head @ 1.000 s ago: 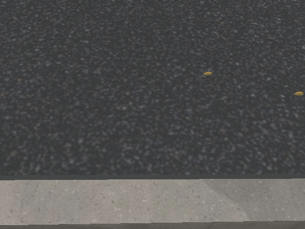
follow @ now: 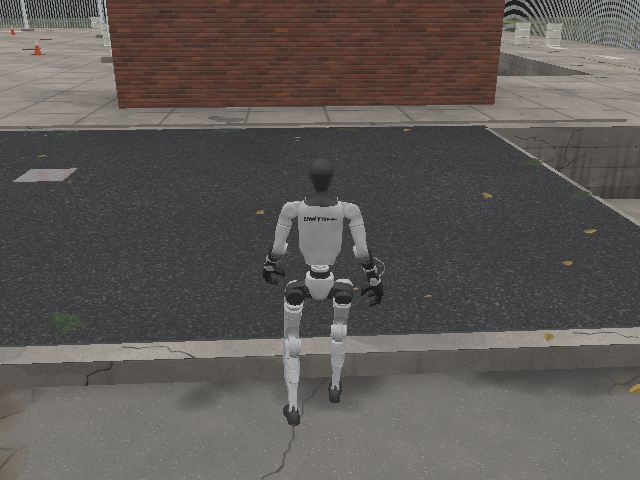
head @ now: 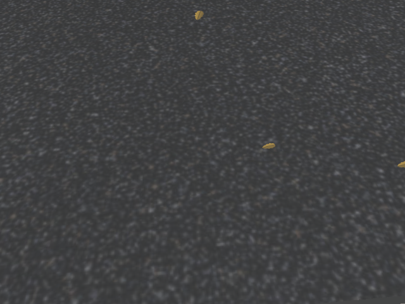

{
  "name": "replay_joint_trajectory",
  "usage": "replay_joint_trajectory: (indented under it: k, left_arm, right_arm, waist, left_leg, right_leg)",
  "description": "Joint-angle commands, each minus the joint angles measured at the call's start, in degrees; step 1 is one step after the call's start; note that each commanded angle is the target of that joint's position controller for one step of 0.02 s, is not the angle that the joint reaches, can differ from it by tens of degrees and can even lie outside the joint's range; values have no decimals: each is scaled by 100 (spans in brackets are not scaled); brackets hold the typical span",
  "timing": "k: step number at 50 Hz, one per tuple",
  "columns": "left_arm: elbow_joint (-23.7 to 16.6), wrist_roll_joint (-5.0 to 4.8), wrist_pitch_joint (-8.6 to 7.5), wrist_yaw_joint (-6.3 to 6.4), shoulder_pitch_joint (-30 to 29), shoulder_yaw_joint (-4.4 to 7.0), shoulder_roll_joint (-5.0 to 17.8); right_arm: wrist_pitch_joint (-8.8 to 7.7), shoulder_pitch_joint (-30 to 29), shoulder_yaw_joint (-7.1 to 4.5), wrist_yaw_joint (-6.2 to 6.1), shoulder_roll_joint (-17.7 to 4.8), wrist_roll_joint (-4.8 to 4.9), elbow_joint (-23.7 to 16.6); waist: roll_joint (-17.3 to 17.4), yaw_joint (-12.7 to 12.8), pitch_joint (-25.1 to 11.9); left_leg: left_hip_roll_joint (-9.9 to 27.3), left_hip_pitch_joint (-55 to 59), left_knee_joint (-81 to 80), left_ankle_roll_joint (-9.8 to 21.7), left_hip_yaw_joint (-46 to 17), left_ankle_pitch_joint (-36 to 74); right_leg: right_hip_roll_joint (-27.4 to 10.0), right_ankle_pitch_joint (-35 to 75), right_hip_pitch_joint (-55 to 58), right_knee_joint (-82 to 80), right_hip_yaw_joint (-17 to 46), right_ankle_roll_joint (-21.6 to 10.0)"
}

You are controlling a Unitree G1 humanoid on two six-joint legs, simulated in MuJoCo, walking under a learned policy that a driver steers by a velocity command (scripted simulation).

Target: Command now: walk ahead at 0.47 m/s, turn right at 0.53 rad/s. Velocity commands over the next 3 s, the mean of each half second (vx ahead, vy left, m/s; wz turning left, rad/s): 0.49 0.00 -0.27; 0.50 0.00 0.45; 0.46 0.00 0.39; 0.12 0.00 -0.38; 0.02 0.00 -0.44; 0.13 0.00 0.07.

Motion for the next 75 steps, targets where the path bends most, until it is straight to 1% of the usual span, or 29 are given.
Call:
replay_joint_trajectory:
  k: [1, 2, 4, 9, 13, 15, 18, 21, 22, 23, 24, 26, 28, 31, 34, 41, 44, 46, 47, 48, 50, 53, 67, 69, 71, 72, 73, 74, 75]
  left_arm:
    - [54, 144, -47, 153, 1943, 427, 1729]
    - [106, 93, -58, 90, 1997, 440, 1331]
    - [413, 28, -43, 63, 1858, 269, 835]
    - [893, 169, -2, 73, 1733, -154, 156]
    - [1246, 55, 111, 169, 1677, -315, 14]
    - [1441, -113, 53, 354, 2179, -287, 112]
    - [1610, -182, -70, 421, 2363, -188, 527]
    - [1690, 191, 92, 518, 2020, -59, 1040]
    - [1511, 304, 51, 543, 1762, 6, 1075]
    - [1177, 249, -98, 406, 2050, -48, 457]
    - [1183, 440, -305, 86, 1781, -178, -102]
    - [427, 129, -549, -290, 556, -168, -96]
    - [18, 31, -507, -254, 267, -311, -382]
    - [-60, 24, -447, -116, 780, -482, -357]
    - [-425, 285, -505, 126, -183, -405, -40]
    - [-640, -137, -631, 75, -1615, -218, 36]
    - [-525, -112, -728, 23, -1326, -29, 327]
    - [-233, 0, -796, 83, -56, 176, 712]
    - [-133, 70, -768, 173, 1062, 278, 1130]
    - [6, 133, -685, 174, 1261, 354, 1395]
    - [-134, 67, -633, 231, 878, 152, 361]
    - [43, 153, -619, 215, 524, 102, 257]
    - [963, -101, -507, 157, 1285, 303, 981]
    - [1058, -143, -425, 182, 1309, 314, 1087]
    - [1134, -170, -349, 228, 1229, 270, 1096]
    - [962, -65, -400, 238, 1204, 173, 873]
    - [829, 143, -484, 148, 1757, -72, 143]
    - [1136, -43, -529, 130, 2035, 40, 697]
    - [1017, -241, -495, 136, 1556, 132, 901]
  right_arm:
    - [-434, 113, 207, 116, 128, -126, -799]
    - [-480, -439, 77, 139, -445, 43, -885]
    - [-527, -1075, 170, 113, -175, 56, -1019]
    - [-260, -1034, 553, 225, 737, 18, -1499]
    - [-284, -2139, 883, 246, 902, -113, -2325]
    - [-332, -2807, 919, 132, 837, -251, -2701]
    - [-327, -2202, 721, 45, 422, 7, -2396]
    - [-183, -705, 390, 260, -269, 161, -1988]
    - [-158, 42, 288, 368, -598, 78, -1647]
    - [-156, 631, 137, 434, -1058, -206, -1200]
    - [-41, 954, 104, 267, -1019, -239, -866]
    - [-121, 234, 299, 152, -64, -92, -646]
    - [-186, 80, 459, 308, 532, -221, -176]
    - [-197, -340, 362, 377, 327, -85, -165]
    - [-383, 45, 238, 252, -158, -40, -108]
    - [-140, 1103, 5, -57, -523, 109, -145]
    - [-14, 892, -95, -81, -605, 87, -242]
    - [-15, 538, -106, -26, -532, -9, -477]
    - [-63, 397, -1, 0, -188, -155, -746]
    - [-139, 1332, 183, 27, 362, 27, -896]
    - [-108, 602, -67, -27, -636, 137, -809]
    - [-96, -98, -109, 35, -428, 67, -1071]
    - [-109, -2093, 60, 373, -80, 63, -1719]
    - [-123, -2031, -22, 393, -252, -18, -1791]
    - [-166, -685, -234, 326, -640, -130, -1442]
    - [-148, 134, -345, 209, -1054, -277, -1261]
    - [-134, 293, -296, 102, -1384, -446, -1262]
    - [-94, 545, -266, 119, -1091, -389, -1321]
    - [-75, 197, -236, 139, -908, -301, -1238]
  waist:
    - [-1293, 383, -1593]
    - [-390, 818, -1363]
    - [222, 593, -25]
    - [-473, -56, 518]
    - [-238, -12, 622]
    - [-508, 212, 19]
    - [-976, -69, -789]
    - [-1838, -931, -1287]
    - [-1340, -1121, -1730]
    - [1201, -765, -2140]
    - [2787, -655, -2323]
    - [454, -196, -316]
    - [-183, 428, 473]
    - [-137, 862, 345]
    - [196, 469, 84]
    - [793, -385, -66]
    - [927, -187, -43]
    - [887, 412, -937]
    - [226, 818, -1981]
    - [-2013, 378, -2685]
    - [-704, 627, -1432]
    - [-320, 300, -350]
    - [-136, 625, 392]
    - [-308, 398, 233]
    - [-448, -428, -584]
    - [-162, -700, -1345]
    - [1463, -267, -2287]
    - [1039, -607, -3405]
    - [825, -515, -2620]
  left_leg:
    - [-663, -4033, 5065, -47, -1390, -805]
    - [-549, -4726, 5385, -134, -1501, -254]
    - [-181, -5821, 5758, 27, -1207, 377]
    - [-175, -7429, 9446, 95, -894, 261]
    - [-49, -7149, 7255, 60, -330, 1290]
    - [-45, -5127, 5315, -32, 36, 1900]
    - [-524, -3412, 3380, 370, 703, 1301]
    - [-1012, -3152, 2019, 891, 180, -162]
    - [-939, -2131, 1371, 1151, -793, 101]
    - [-21, -445, -233, 2014, -3778, -415]
    - [813, 611, -2705, 2576, -6892, -608]
    - [1215, -992, -2675, 2006, -6411, -1145]
    - [446, -2133, -2299, 1428, -3822, -3]
    - [-275, -2479, -2353, 1328, -2139, 1341]
    - [-458, -2572, -3046, 1394, -1900, 2366]
    - [207, -64, -2825, 1328, -2748, 2188]
    - [360, 265, -2241, 1196, -3102, 2788]
    - [-56, -185, -787, 927, -2828, 3625]
    - [-391, -1239, 756, 748, -2470, 2501]
    - [-1087, -3476, 2513, 333, -1811, -557]
    - [-380, -4201, 3656, 230, -1859, 145]
    - [46, -3773, 3222, 189, -1666, 978]
    - [-162, -3469, -516, 415, -865, 2458]
    - [-463, -2939, -845, 609, -658, 1960]
    - [-763, -890, -1575, 924, -528, 2856]
    - [87, 1045, -1079, 1205, -1317, 4895]
    - [1973, 3025, -749, 2075, -3509, 7889]
    - [2265, 3153, -894, 2584, -4063, 8042]
    - [1942, 2440, -1168, 2362, -3151, 7441]
  right_leg:
    - [-2214, 3091, 4007, -1408, 4385, -1990]
    - [-2231, 406, 3775, -2214, 4723, -2197]
    - [-1805, -2167, 2871, -2517, 4260, -1649]
    - [-1274, -827, 946, -2213, 2899, -1177]
    - [-540, -895, -327, -2523, 1798, -664]
    - [-665, 102, -644, -3518, 1683, -982]
    - [-764, 5175, 1397, -3260, 797, -833]
    - [-1543, 10677, 3985, -1101, 551, -763]
    - [-1518, 10591, 3669, 129, 456, -841]
    - [-576, 7984, 1494, 2341, 628, -662]
    - [937, 319, -397, 4728, 1180, -367]
    - [524, -266, -2315, 7215, 1540, -497]
    - [13, -262, -2605, 7149, 1089, -694]
    - [-377, 204, -2448, 5514, 763, -351]
    - [-331, 1181, -1579, 3261, 163, 133]
    - [89, 1476, -1063, -795, 519, 711]
    - [123, 1139, -388, -1384, 687, 499]
    - [-252, 1058, 1588, -1398, 835, 31]
    - [-1327, 846, 3413, -1035, 1833, -346]
    - [-2610, 169, 5279, -1506, 4497, -1424]
    - [-2301, -777, 3977, -1926, 3763, -1053]
    - [-1532, 698, 2249, -2351, 1958, -708]
    - [-1538, 2693, 2615, -2665, -11, -557]
    - [-1579, 4315, 2903, -2123, -44, -454]
    - [-1241, 5466, 2589, -517, -196, -150]
    - [-896, 3772, 1265, 930, -193, 117]
    - [109, -2351, -769, 3191, 96, 502]
    - [229, -2854, -827, 4121, 1466, 600]
    - [-98, -2458, -1256, 4112, 1331, 645]
Next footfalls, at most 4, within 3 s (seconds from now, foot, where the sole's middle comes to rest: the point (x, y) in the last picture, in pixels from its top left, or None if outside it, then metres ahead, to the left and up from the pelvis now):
0.44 left None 0.41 0.04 -0.61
0.94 right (260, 216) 0.71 -0.16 -0.61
1.44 left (159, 164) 0.93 0.17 -0.61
1.90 right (221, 140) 1.04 -0.06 -0.61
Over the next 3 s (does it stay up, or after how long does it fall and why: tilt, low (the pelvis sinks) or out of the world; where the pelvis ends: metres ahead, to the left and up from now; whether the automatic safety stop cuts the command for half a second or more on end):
stays up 1.00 0.07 0.16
